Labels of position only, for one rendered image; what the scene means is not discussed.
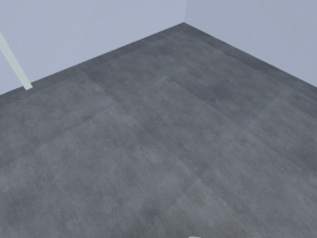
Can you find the panel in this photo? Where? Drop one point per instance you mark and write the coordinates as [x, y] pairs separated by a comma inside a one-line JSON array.
[[9, 56]]

